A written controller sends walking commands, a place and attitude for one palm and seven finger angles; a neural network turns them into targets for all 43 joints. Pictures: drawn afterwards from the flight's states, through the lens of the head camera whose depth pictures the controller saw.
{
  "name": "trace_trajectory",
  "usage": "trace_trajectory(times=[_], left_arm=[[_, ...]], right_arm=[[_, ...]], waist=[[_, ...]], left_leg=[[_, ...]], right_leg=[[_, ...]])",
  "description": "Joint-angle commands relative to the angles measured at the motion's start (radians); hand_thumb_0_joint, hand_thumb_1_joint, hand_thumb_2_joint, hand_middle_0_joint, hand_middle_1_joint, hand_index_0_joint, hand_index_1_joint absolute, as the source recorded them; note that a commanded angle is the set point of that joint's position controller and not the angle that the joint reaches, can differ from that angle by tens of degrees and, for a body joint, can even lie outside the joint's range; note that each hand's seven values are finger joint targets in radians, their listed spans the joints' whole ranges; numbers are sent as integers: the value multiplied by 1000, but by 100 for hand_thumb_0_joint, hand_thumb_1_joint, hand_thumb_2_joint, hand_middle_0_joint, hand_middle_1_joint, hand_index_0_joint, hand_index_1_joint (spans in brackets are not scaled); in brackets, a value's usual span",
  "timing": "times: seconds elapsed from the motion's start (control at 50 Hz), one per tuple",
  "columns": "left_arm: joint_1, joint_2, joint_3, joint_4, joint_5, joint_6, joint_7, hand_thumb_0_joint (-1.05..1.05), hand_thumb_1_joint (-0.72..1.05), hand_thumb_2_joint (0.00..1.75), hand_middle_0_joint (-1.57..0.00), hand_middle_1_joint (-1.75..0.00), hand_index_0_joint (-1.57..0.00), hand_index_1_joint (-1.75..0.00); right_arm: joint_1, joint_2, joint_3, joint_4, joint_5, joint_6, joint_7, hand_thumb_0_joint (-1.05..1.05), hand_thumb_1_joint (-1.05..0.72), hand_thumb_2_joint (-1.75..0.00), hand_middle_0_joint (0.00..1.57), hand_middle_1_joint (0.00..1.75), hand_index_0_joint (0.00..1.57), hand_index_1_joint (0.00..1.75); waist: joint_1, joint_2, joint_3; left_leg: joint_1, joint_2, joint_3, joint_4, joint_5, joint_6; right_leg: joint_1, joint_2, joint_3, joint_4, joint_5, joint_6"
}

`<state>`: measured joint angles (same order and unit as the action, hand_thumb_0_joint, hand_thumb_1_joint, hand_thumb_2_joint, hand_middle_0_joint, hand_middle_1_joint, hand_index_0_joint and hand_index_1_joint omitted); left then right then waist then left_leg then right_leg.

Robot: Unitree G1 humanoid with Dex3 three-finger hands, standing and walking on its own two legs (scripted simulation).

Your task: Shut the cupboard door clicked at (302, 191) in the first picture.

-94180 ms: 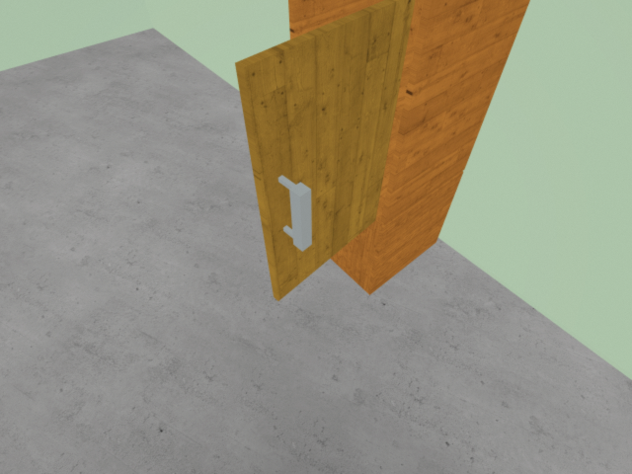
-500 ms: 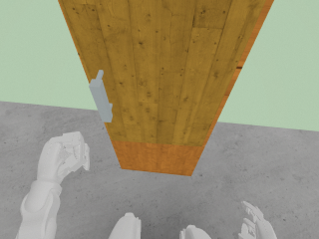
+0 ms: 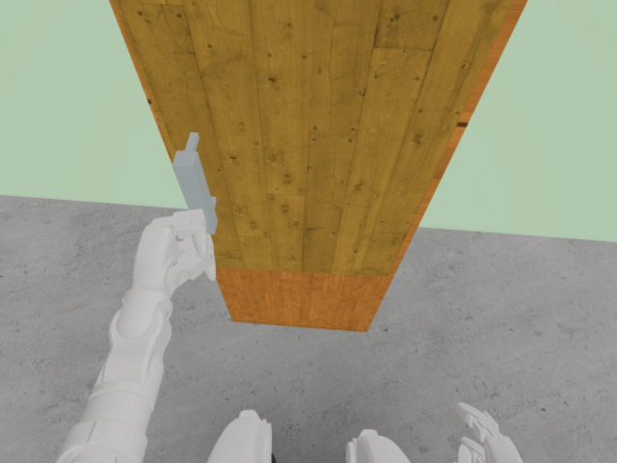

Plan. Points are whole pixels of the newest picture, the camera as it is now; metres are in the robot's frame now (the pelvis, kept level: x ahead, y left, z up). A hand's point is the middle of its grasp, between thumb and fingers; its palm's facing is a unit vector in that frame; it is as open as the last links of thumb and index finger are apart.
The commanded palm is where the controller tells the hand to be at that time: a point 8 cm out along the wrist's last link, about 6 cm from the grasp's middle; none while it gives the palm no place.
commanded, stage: bring the fist close to the handle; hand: left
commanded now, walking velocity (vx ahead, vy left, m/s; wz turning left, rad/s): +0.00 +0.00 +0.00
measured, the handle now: (200, 185) +0.48 +0.17 +0.05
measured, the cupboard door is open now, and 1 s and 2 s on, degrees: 2 0 0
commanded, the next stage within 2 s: push the door shut along its arc in 0.38 s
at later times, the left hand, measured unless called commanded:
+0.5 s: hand (203, 252) +0.37 +0.15 +0.05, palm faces -0.02 -1.00 -0.04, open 3.1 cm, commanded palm +0.35 +0.20 +0.05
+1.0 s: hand (212, 224) +0.41 +0.14 +0.05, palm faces -0.16 -0.99 -0.04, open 3.1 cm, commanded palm +0.41 +0.18 +0.05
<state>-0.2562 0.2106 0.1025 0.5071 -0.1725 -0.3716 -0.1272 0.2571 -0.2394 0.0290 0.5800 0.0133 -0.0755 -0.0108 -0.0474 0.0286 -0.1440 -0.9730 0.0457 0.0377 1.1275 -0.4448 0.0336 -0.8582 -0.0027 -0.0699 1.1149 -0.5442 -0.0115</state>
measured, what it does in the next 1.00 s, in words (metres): stands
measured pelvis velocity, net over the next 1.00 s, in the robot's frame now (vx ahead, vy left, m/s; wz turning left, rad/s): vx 0.00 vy -0.01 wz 0.01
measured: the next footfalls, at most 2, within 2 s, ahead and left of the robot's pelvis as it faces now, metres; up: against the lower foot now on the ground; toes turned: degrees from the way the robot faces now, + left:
none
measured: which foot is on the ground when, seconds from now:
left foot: down 0.00-1.00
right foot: down 0.00-1.00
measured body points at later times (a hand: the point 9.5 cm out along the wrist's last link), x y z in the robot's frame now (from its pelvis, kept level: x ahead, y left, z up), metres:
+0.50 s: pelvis +0.00 -0.01 +0.00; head +0.08 -0.01 +0.44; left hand +0.36 +0.20 +0.05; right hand +0.13 -0.27 -0.11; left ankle +0.05 +0.10 -0.65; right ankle +0.00 -0.12 -0.65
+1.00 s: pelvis +0.00 -0.01 -0.01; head +0.09 -0.01 +0.43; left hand +0.41 +0.20 +0.05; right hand +0.08 -0.27 -0.13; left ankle +0.05 +0.10 -0.65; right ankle +0.00 -0.12 -0.65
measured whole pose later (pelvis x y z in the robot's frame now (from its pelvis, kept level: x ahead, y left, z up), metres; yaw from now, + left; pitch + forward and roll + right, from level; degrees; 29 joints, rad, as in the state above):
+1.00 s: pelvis +0.00 -0.01 -0.01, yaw +0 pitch +19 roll -2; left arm -0.56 0.31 0.18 0.87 -0.20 -0.45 -0.32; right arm 0.31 -0.27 0.01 0.65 0.03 -0.03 -0.01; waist -0.06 0.04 -0.14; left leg -1.04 0.05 0.02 1.16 -0.44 0.02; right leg -0.93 0.00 -0.08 1.15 -0.55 -0.03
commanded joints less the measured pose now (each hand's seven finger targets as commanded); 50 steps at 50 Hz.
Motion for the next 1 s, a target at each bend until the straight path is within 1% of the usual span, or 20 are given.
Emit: trace_trajectory(times=[0.0, 0.04, 0.1, 0.2, 0.24, 0.3, 0.36, 0.48, 0.54, 0.58, 0.62, 0.66, 0.72, 0.78, 0.82, 0.84, 0.86, 0.9, 0.96, 0.98], left_arm=[[-330, 163, 106, -173, -2, -111, 31, 0, 90, 90, -130, -150, -130, -150], [-277, 134, 84, -177, 1, -125, 26, 0, 90, 90, -130, -150, -130, -150], [-208, 118, 63, -142, -3, -112, 7, 0, 90, 90, -130, -150, -130, -150], [-227, 119, 62, -166, -23, -107, -9, 0, 90, 90, -130, -150, -130, -150], [-257, 147, 98, -168, -30, -125, -4, 0, 90, 90, -130, -150, -130, -150], [-344, 162, 96, -205, -21, -171, 4, 0, 90, 90, -130, -150, -130, -150], [-298, 170, 106, -186, -18, -194, -5, 0, 90, 90, -130, -150, -130, -150], [-260, 151, 78, -96, -29, -131, -58, 0, 90, 90, -130, -150, -130, -150], [-389, 145, 55, -89, -36, -119, -76, 0, 90, 90, -130, -150, -130, -150], [-474, 193, 91, -53, -39, -129, -81, 0, 90, 90, -130, -150, -130, -150], [-561, 238, 123, -18, -36, -148, -87, 0, 90, 90, -130, -150, -130, -150], [-608, 239, 122, 12, -35, -164, -101, 0, 90, 90, -130, -150, -130, -150], [-581, 290, 166, 75, -27, -158, -128, 0, 90, 90, -130, -150, -130, -150], [-595, 236, 107, 118, -22, -125, -162, 0, 90, 90, -130, -150, -130, -150], [-637, 249, 116, 121, -30, -113, -173, 0, 90, 90, -130, -150, -130, -150], [-645, 221, 94, 112, -36, -107, -178, 0, 90, 90, -130, -150, -130, -150], [-653, 243, 120, 134, -41, -101, -178, 0, 90, 90, -130, -150, -130, -150], [-726, 254, 116, 147, -40, -111, -180, 0, 90, 90, -130, -150, -130, -150], [-834, 214, 71, 185, -28, -130, -187, 0, 90, 90, -130, -150, -130, -150], [-841, 212, 72, 210, -25, -132, -187, 0, 90, 90, -130, -150, -130, -150]], right_arm=[[34, -158, -75, -107, -2, -30, -12, 0, -90, -90, 20, 30, 20, 30], [32, -152, -78, -110, -3, -25, 0, 0, -90, -90, 20, 30, 20, 30], [46, -157, -81, -120, 1, -11, 9, 0, -90, -90, 20, 30, 20, 30], [45, -157, -84, -127, 8, 6, 4, 0, -90, -90, 20, 30, 20, 30], [40, -154, -84, -115, 8, 8, -2, 0, -90, -90, 20, 30, 20, 30], [33, -152, -83, -103, 4, -1, -10, 0, -90, -90, 20, 30, 20, 30], [26, -150, -83, -93, 1, -7, -8, 0, -90, -90, 20, 30, 20, 30], [29, -154, -82, -99, 11, 5, -9, 0, -90, -90, 20, 30, 20, 30], [33, -155, -79, -89, 15, 2, -16, 0, -90, -90, 20, 30, 20, 30], [32, -157, -75, -79, 15, 1, -24, 0, -90, -90, 20, 30, 20, 30], [33, -158, -71, -65, 14, -4, -34, 0, -90, -90, 20, 30, 20, 30], [36, -154, -69, -57, 12, -8, -33, 0, -90, -90, 20, 30, 20, 30], [56, -162, -72, -51, 10, -5, -28, 0, -90, -90, 20, 30, 20, 30], [77, -165, -77, -53, 14, 5, -15, 0, -90, -90, 20, 30, 20, 30], [91, -174, -82, -49, 16, 8, -14, 0, -90, -90, 20, 30, 20, 30], [92, -172, -82, -54, 17, 9, -11, 0, -90, -90, 20, 30, 20, 30], [99, -175, -84, -48, 19, 14, -12, 0, -90, -90, 20, 30, 20, 30], [109, -178, -81, -44, 18, 16, -19, 0, -90, -90, 20, 30, 20, 30], [117, -177, -84, -19, 19, 13, -18, 0, -90, -90, 20, 30, 20, 30], [123, -179, -85, -13, 18, 14, -17, 0, -90, -90, 20, 30, 20, 30]], waist=[[7, 27, -350], [17, 62, -389], [10, 22, -364], [-1, -40, -312], [0, -64, -307], [-13, -3, -313], [3, 18, -358], [-3, -1, -315], [-30, 0, -300], [-45, -50, -280], [-50, -57, -296], [-48, -17, -326], [-18, 41, -414], [-35, 63, -411], [-42, 51, -417], [-47, 50, -426], [-53, 12, -409], [-73, -24, -374], [-101, 4, -350], [-97, 6, -352]], left_leg=[[359, -24, -97, -148, 194, -21], [408, -22, -89, -149, 242, -25], [389, -23, -84, -155, 260, -20], [331, -30, -64, -158, 229, -8], [306, -31, -56, -152, 214, -7], [315, -34, -59, -135, 185, -5], [334, -33, -59, -133, 196, -9], [300, -34, -53, -142, 177, -8], [302, -34, -63, -133, 161, -6], [251, -34, -61, -116, 121, 0], [230, -34, -63, -99, 118, 3], [232, -36, -62, -84, 128, 2], [279, -33, -70, -78, 192, -5], [318, -29, -78, -86, 228, -8], [334, -25, -87, -86, 247, -8], [336, -28, -86, -86, 240, -6], [319, -26, -84, -84, 237, -3], [279, -30, -89, -79, 207, 4], [297, -25, -98, -77, 162, 2], [307, -26, -105, -80, 151, 1]], right_leg=[[27, 34, 27, -144, 249, -20], [32, 32, 26, -142, 288, -21], [55, 38, 23, -152, 315, -19], [98, 36, 40, -179, 330, -10], [115, 30, 51, -183, 331, -6], [74, 30, 58, -171, 292, -8], [84, 29, 64, -164, 300, -10], [93, 27, 71, -187, 299, -6], [65, 26, 69, -188, 282, -5], [70, 22, 92, -202, 237, 1], [65, 19, 101, -190, 227, 1], [63, 18, 108, -177, 238, -1], [65, 24, 93, -140, 303, -12], [27, 27, 74, -136, 331, -14], [15, 29, 64, -133, 340, -14], [18, 30, 64, -137, 334, -13], [24, 31, 67, -145, 339, -11], [10, 32, 66, -144, 309, -11], [-65, 29, 62, -146, 248, -10], [-80, 31, 56, -147, 223, -14]])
